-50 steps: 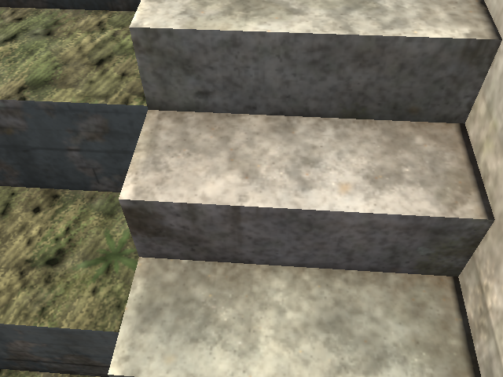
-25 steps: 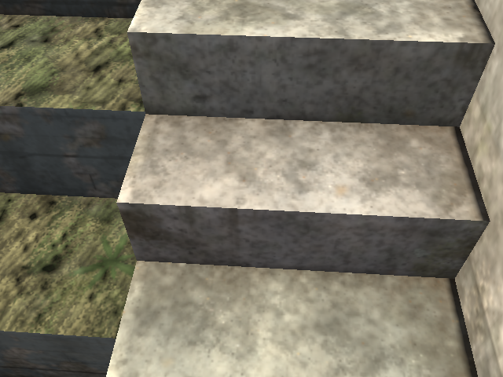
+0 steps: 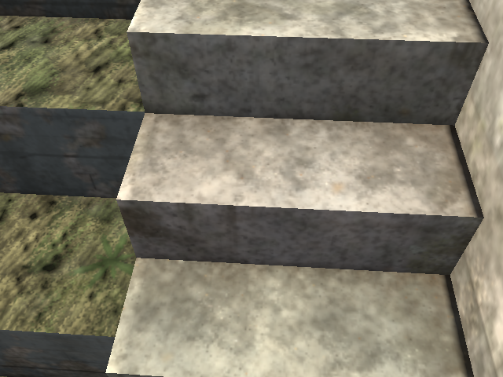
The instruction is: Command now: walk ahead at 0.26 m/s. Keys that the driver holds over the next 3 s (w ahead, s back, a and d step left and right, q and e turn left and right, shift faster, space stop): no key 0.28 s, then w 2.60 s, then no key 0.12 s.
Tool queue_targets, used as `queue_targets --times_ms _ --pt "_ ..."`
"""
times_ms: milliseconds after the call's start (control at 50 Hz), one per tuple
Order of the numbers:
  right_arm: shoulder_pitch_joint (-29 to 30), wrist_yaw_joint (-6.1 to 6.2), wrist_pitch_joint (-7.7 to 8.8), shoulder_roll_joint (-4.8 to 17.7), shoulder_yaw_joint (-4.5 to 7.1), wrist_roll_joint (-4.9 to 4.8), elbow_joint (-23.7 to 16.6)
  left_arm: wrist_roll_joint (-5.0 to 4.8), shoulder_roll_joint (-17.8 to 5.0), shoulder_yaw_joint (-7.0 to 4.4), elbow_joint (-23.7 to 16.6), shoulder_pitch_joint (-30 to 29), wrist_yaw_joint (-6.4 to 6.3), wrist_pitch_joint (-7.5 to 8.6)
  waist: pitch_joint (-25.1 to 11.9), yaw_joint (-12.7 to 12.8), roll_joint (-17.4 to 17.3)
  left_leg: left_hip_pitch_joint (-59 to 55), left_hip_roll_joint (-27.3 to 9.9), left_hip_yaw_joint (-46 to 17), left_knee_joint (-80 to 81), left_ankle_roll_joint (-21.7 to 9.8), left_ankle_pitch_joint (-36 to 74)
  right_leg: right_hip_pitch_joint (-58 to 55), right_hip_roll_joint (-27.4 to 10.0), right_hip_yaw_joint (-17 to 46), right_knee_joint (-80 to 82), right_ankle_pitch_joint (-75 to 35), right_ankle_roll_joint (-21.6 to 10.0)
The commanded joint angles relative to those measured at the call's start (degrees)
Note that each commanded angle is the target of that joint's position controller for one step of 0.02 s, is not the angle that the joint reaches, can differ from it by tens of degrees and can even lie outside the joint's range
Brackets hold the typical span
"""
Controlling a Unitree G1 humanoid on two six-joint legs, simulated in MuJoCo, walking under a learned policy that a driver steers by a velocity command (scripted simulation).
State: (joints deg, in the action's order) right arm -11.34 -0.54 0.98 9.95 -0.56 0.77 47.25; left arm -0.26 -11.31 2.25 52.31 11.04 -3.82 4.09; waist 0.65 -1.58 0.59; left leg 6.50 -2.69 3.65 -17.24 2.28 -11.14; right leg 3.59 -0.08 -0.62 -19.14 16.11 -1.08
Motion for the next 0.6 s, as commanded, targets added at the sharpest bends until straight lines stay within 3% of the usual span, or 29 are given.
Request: queue_targets --times_ms 20,120,280,340,480,500,560,580,600 --pt "-0.81 0.06 0.54 4.76 0.98 -0.21 -2.85 0.30 -6.19 -1.54 -2.28 1.13 -0.01 0.56 -2.94 0.12 -0.61 -2.38 -4.87 -4.47 1.47 -4.62 14.55 -1.10 -8.00 5.06 0.94 -34.70 -0.50" --pt "-2.19 0.38 0.17 4.85 1.14 0.19 -2.40 -0.27 -6.07 -1.73 -0.62 2.38 0.15 0.02 -1.97 -0.04 0.57 -2.62 -5.37 -4.23 2.19 -4.40 14.95 0.46 -7.73 4.67 1.04 -31.35 -0.09" --pt "-2.41 0.44 -0.04 5.79 1.36 0.21 -2.72 -0.39 -5.94 -2.28 0.19 3.08 -0.42 -0.86 -1.71 0.58 0.23 -1.06 -5.09 -3.67 0.99 -4.29 12.95 2.74 -7.10 4.66 0.39 -23.67 -0.23" --pt "-3.62 0.25 0.31 4.85 0.91 0.58 -1.41 -0.08 -4.59 -1.57 0.92 3.01 -0.47 -1.46 -0.60 0.41 0.26 -0.37 -4.43 -3.44 3.94 -4.32 4.16 3.62 -6.38 4.89 3.23 -13.28 -0.77" --pt "-5.38 0.19 0.39 5.61 1.37 0.37 -0.24 -0.70 -6.07 -2.03 2.76 4.34 -0.79 -1.88 2.49 0.39 0.53 2.70 -2.21 -2.00 2.04 -5.61 -6.51 7.81 -5.21 5.27 3.06 1.87 -2.96" --pt "-6.68 0.02 1.01 5.29 1.30 0.04 0.05 -0.06 -6.79 -2.44 3.46 5.49 -0.57 -2.14 3.75 0.12 0.79 4.09 -2.33 -1.79 2.04 -6.38 -6.89 8.49 -5.46 5.34 2.50 4.49 -2.94" --pt "-7.08 -0.16 1.44 5.21 1.49 0.08 0.01 -0.21 -6.61 -2.85 3.83 6.21 -0.29 -2.36 4.99 0.34 1.02 5.85 -1.51 -1.51 0.31 -7.45 -8.97 10.59 -5.36 5.92 1.52 8.28 -3.98" --pt "-7.36 -0.53 1.85 5.84 1.38 0.73 -0.04 0.12 -7.60 -3.09 2.28 3.80 0.43 -2.36 5.01 0.07 0.81 5.39 -1.66 -1.83 1.12 -7.84 -8.68 10.92 -4.86 5.39 0.44 6.71 -4.08" --pt "-7.31 -0.63 2.06 6.13 1.56 0.79 -0.11 0.04 -7.15 -3.13 2.21 3.87 0.73 -2.21 4.52 0.25 -0.32 4.85 -1.82 -2.16 1.32 -8.17 -8.58 10.85 -4.52 4.76 -0.70 5.10 -4.17"
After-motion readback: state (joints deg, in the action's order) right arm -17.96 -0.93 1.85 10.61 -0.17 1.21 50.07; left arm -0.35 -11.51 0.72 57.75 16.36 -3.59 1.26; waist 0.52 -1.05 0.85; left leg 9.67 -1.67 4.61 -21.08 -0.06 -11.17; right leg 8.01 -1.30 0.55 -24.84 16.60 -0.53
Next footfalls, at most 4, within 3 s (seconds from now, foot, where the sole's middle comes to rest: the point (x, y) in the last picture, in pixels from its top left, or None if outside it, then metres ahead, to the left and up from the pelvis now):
none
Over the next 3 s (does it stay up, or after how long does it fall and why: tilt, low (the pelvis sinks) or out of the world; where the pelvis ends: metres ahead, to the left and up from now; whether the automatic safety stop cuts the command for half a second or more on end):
stays up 0.00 0.01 0.00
